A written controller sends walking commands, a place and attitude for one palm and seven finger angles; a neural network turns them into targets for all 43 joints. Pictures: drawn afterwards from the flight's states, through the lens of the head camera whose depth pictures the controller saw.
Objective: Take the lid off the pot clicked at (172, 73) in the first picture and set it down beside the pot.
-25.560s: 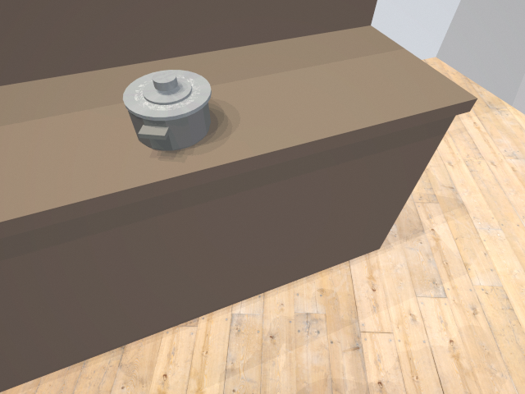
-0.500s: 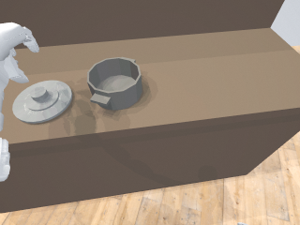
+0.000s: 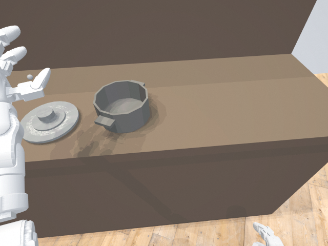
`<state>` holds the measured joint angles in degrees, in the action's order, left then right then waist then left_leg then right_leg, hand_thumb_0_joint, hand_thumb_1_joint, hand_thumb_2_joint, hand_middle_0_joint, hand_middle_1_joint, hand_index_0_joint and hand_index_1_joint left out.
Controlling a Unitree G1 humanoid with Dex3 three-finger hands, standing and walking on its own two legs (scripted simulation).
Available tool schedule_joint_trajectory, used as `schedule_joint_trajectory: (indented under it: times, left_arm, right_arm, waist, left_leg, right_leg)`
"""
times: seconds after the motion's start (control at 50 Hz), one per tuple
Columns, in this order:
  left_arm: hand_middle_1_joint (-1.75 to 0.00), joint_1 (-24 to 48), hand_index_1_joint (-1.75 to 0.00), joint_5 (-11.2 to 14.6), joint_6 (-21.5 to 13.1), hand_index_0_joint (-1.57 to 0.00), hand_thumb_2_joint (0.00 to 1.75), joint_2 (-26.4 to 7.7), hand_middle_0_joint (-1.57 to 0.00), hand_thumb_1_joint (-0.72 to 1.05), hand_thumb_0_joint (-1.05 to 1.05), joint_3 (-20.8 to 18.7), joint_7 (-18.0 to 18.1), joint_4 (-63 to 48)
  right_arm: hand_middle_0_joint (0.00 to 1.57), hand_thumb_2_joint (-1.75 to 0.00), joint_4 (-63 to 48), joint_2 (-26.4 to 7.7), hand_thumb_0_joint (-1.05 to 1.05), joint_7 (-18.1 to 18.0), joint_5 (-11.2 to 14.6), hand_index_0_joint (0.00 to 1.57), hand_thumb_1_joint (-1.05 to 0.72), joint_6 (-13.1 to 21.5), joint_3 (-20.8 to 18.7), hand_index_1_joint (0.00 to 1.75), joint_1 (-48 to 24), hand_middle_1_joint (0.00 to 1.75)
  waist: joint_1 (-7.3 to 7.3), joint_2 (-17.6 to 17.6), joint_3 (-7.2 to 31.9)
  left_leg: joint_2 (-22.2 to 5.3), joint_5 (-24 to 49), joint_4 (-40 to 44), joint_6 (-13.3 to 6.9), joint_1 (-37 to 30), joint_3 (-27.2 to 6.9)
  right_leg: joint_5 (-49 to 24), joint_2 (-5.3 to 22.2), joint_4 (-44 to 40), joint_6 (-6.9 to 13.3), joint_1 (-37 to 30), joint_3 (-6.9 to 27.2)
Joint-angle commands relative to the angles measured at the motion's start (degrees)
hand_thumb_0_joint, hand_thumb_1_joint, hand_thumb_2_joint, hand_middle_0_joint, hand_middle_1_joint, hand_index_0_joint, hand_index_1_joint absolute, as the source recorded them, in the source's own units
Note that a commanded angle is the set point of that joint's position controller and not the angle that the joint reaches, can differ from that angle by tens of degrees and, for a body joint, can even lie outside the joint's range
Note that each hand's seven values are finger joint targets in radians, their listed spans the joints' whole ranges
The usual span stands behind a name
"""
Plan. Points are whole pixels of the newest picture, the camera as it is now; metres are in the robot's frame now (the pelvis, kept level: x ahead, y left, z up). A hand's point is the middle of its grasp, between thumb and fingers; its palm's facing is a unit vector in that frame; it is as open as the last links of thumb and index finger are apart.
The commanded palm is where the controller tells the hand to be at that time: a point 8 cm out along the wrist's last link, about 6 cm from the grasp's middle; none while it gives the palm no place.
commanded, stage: draw the hand back to the body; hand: left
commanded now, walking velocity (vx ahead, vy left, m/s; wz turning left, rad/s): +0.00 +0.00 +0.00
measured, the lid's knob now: (45, 114) +0.46 +0.40 +0.06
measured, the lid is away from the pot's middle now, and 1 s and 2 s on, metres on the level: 0.24 0.24 0.24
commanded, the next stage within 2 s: step back with the hand held close in 1.26 s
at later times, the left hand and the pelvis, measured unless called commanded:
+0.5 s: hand (19, 108) +0.28 +0.27 +0.25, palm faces +0.53 -0.82 -0.22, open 7.7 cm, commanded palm +0.23 +0.30 +0.25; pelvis +0.01 -0.01 +0.00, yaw +0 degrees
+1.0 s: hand out of the picture +0.19 +0.26 +0.24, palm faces +0.46 -0.83 -0.31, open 7.4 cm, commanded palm +0.13 +0.30 +0.24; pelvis -0.01 +0.01 +0.00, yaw +0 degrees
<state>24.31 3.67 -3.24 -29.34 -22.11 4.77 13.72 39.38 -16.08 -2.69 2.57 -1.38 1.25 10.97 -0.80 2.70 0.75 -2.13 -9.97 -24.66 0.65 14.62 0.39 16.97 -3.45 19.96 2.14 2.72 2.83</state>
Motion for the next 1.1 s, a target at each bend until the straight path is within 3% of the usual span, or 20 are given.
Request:
schedule_joint_trajectory:
  times: [0.0,0.06,0.14,0.2,0.22,0.28,0.34,0.38,0.46,0.5,0.6,0.62,0.74,0.8,0.88,0.9,0.94,0.96,1.02,1.08]
  left_arm:
    - [-0.49,17.9,-0.49,0.9,-3.6,-0.31,0.87,-16.6,-0.31,0.43,0.00,-5.4,0.5,-16.2]
    - [-0.46,13.4,-0.46,1.4,-3.4,-0.29,0.87,-16.3,-0.29,0.50,0.00,-6.6,0.5,-17.6]
    - [-0.42,9.6,-0.42,1.7,-4.3,-0.27,0.88,-15.2,-0.27,0.60,0.00,-7.3,0.5,-24.9]
    - [-0.39,5.2,-0.39,2.1,-4.0,-0.25,0.88,-15.1,-0.25,0.68,0.00,-8.9,0.6,-24.8]
    - [-0.38,3.9,-0.38,2.4,-3.9,-0.25,0.89,-14.5,-0.25,0.70,0.00,-9.0,0.3,-25.2]
    - [-0.35,1.7,-0.35,2.7,-3.8,-0.23,0.89,-13.0,-0.23,0.78,0.00,-8.3,0.2,-27.4]
    - [-0.32,-0.5,-0.32,2.9,-4.5,-0.21,0.90,-11.7,-0.21,0.85,0.00,-8.2,0.2,-33.0]
    - [-0.30,-2.5,-0.30,3.0,-4.2,-0.20,0.90,-10.6,-0.20,0.90,0.00,-8.0,0.3,-32.3]
    - [-0.30,-7.1,-0.30,3.6,-4.2,-0.20,0.90,-9.6,-0.20,0.90,0.00,-8.6,0.1,-34.5]
    - [-0.30,-7.0,-0.30,3.5,-4.7,-0.20,0.90,-8.3,-0.20,0.90,0.00,-6.9,0.0,-39.6]
    - [-0.30,-14.5,-0.30,3.9,-5.2,-0.20,0.90,-8.0,-0.20,0.90,0.00,-8.7,0.1,-42.2]
    - [-0.30,-15.2,-0.30,3.9,-5.7,-0.20,0.90,-7.4,-0.20,0.90,0.00,-7.9,0.0,-44.7]
    - [-0.30,-22.3,-0.30,3.8,-6.5,-0.20,0.90,-5.8,-0.20,0.90,0.00,-7.3,-0.1,-49.6]
    - [-0.30,-26.1,-0.30,4.1,-6.4,-0.20,0.90,-5.4,-0.20,0.90,0.00,-7.8,-0.1,-49.0]
    - [-0.30,-30.9,-0.30,4.0,-7.4,-0.20,0.90,-4.4,-0.20,0.90,0.00,-6.8,-0.4,-54.4]
    - [-0.30,-32.3,-0.30,4.1,-7.5,-0.20,0.90,-4.2,-0.20,0.90,0.00,-7.0,-0.3,-54.3]
    - [-0.30,-34.1,-0.30,4.1,-7.8,-0.20,0.90,-3.9,-0.20,0.90,0.00,-6.6,-0.4,-56.0]
    - [-0.30,-35.9,-0.30,4.1,-7.9,-0.20,0.90,-3.8,-0.20,0.90,0.00,-7.0,-0.3,-55.9]
    - [-0.30,-39.1,-0.30,4.2,-8.1,-0.20,0.90,-3.3,-0.20,0.90,0.00,-6.9,-0.5,-57.8]
    - [-0.30,-42.7,-0.30,3.7,-8.7,-0.20,0.90,-2.7,-0.20,0.90,0.00,-6.0,-0.6,-61.3]
  right_arm:
    - [0.20,-0.90,-8.2,-6.6,0.00,-0.6,0.2,0.20,-0.90,3.1,-2.6,0.30,-7.2,0.30]
    - [0.20,-0.90,-8.0,-6.5,0.00,-0.7,0.0,0.20,-0.90,3.2,-2.7,0.30,-7.8,0.30]
    - [0.20,-0.90,-8.4,-5.9,0.00,-0.5,-0.1,0.20,-0.90,4.1,-2.7,0.30,-9.2,0.30]
    - [0.20,-0.90,-8.2,-5.8,0.00,-0.5,-0.4,0.20,-0.90,4.3,-2.7,0.30,-9.4,0.30]
    - [0.20,-0.90,-8.2,-5.8,0.00,-0.5,-0.3,0.20,-0.90,4.2,-2.8,0.30,-9.7,0.30]
    - [0.20,-0.90,-8.6,-5.2,0.00,-0.7,-0.5,0.20,-0.90,4.4,-2.6,0.30,-10.2,0.30]
    - [0.20,-0.90,-8.8,-4.8,0.00,-0.5,-0.5,0.20,-0.90,5.1,-2.6,0.30,-11.1,0.30]
    - [0.20,-0.90,-8.5,-4.7,0.00,-0.6,-0.7,0.20,-0.90,5.4,-2.5,0.30,-10.9,0.30]
    - [0.20,-0.90,-8.7,-4.3,0.00,-0.7,-0.9,0.20,-0.90,5.7,-2.5,0.30,-11.5,0.30]
    - [0.20,-0.90,-9.2,-4.0,0.00,-0.6,-0.9,0.20,-0.90,6.2,-2.4,0.30,-12.2,0.30]
    - [0.20,-0.90,-9.0,-3.6,0.00,-0.6,-1.4,0.20,-0.90,6.9,-2.4,0.30,-12.3,0.30]
    - [0.20,-0.90,-9.1,-3.5,0.00,-0.4,-1.4,0.20,-0.90,7.1,-2.4,0.30,-12.4,0.30]
    - [0.20,-0.90,-9.2,-3.1,0.00,-0.4,-1.8,0.20,-0.90,7.8,-2.3,0.30,-12.5,0.30]
    - [0.20,-0.90,-9.0,-3.0,0.00,-0.5,-2.1,0.20,-0.90,7.9,-2.2,0.30,-12.3,0.30]
    - [0.20,-0.90,-9.4,-2.5,0.00,-0.3,-2.3,0.20,-0.90,8.4,-2.2,0.30,-12.7,0.30]
    - [0.20,-0.90,-9.3,-2.5,0.00,-0.3,-2.4,0.20,-0.90,8.5,-2.1,0.30,-12.5,0.30]
    - [0.20,-0.90,-9.3,-2.5,0.00,-0.2,-2.4,0.20,-0.90,8.7,-2.2,0.30,-12.6,0.30]
    - [0.20,-0.90,-9.2,-2.4,0.00,-0.3,-2.5,0.20,-0.90,8.8,-2.2,0.30,-12.5,0.30]
    - [0.20,-0.90,-9.4,-2.3,0.00,-0.2,-2.6,0.20,-0.90,9.0,-2.3,0.30,-12.6,0.30]
    - [0.20,-0.90,-9.6,-2.2,0.00,-0.1,-2.9,0.20,-0.90,9.6,-2.3,0.30,-12.4,0.30]
  waist:
    - [-0.39,-0.6,14.0]
    - [-0.78,-2.4,13.4]
    - [-1.27,0.1,14.3]
    - [-1.72,-2.6,12.9]
    - [-1.66,-1.6,11.6]
    - [-1.83,-2.0,11.4]
    - [-1.91,0.6,11.8]
    - [-2.06,-0.8,10.8]
    - [-2.43,-1.3,9.5]
    - [-2.49,1.9,10.1]
    - [-3.14,-0.8,9.1]
    - [-2.98,1.1,9.5]
    - [-3.05,2.1,7.7]
    - [-3.21,-0.3,5.7]
    - [-3.34,2.8,5.3]
    - [-3.35,0.8,5.0]
    - [-3.12,2.2,4.2]
    - [-3.29,0.6,3.7]
    - [-3.28,0.2,2.8]
    - [-3.42,2.3,3.3]
  left_leg:
    - [2.5,12.8,-0.9,-4.4,-15.6,3.4]
    - [2.7,12.9,-1.3,-4.6,-15.3,3.8]
    - [2.8,15.3,-1.9,-4.6,-16.9,4.1]
    - [2.6,14.5,-1.5,-4.5,-15.9,4.0]
    - [2.7,14.3,-1.9,-4.5,-15.9,4.4]
    - [2.5,13.8,-1.2,-4.4,-16.1,4.1]
    - [2.5,15.5,-1.5,-4.4,-17.8,4.5]
    - [2.4,15.3,-1.0,-4.3,-17.5,4.1]
    - [2.2,14.2,-0.3,-4.3,-17.8,4.1]
    - [2.2,14.7,0.1,-4.2,-19.3,4.1]
    - [1.8,14.3,0.9,-4.1,-18.9,3.6]
    - [1.8,15.0,0.8,-4.2,-20.0,3.8]
    - [1.2,13.1,1.8,-3.7,-20.3,3.2]
    - [1.0,10.8,2.9,-3.4,-18.9,2.6]
    - [0.8,9.7,3.2,-3.2,-19.3,2.3]
    - [0.8,9.3,3.4,-3.2,-19.0,2.1]
    - [0.7,7.9,3.6,-3.0,-18.9,2.0]
    - [0.6,7.4,3.8,-3.0,-18.5,1.9]
    - [0.6,6.3,3.9,-3.1,-18.3,1.8]
    - [0.4,6.8,3.7,-2.8,-18.5,1.7]
  right_leg:
    - [-29.9,1.0,-2.1,-2.2,5.4,-2.2]
    - [-33.1,1.6,-1.8,-2.9,4.7,-2.1]
    - [-37.0,1.9,-1.2,-3.1,4.0,-1.9]
    - [-37.1,1.9,-1.2,-3.5,4.0,-1.9]
    - [-38.1,2.1,-1.6,-3.6,4.2,-1.7]
    - [-35.9,2.1,-1.6,-3.5,4.4,-1.8]
    - [-36.7,2.0,-1.9,-3.1,4.4,-1.8]
    - [-35.0,1.6,-2.0,-3.0,5.0,-2.2]
    - [-31.4,1.5,-2.9,-2.7,5.3,-2.4]
    - [-29.1,1.2,-3.3,-2.1,5.7,-2.4]
    - [-26.6,1.0,-4.0,-1.8,5.1,-2.9]
    - [-26.9,1.0,-4.3,-1.6,5.1,-2.9]
    - [-21.7,0.9,-5.6,-1.2,6.2,-3.4]
    - [-18.6,0.8,-6.3,-1.2,6.5,-3.8]
    - [-16.5,1.0,-7.0,-0.9,6.7,-3.8]
    - [-15.8,1.0,-7.1,-1.0,6.7,-4.0]
    - [-13.8,1.1,-7.8,-0.9,7.2,-3.8]
    - [-13.4,1.0,-7.8,-0.9,7.1,-4.1]
    - [-12.2,1.0,-8.5,-1.0,7.4,-4.0]
    - [-12.3,1.2,-8.1,-0.8,7.2,-4.0]
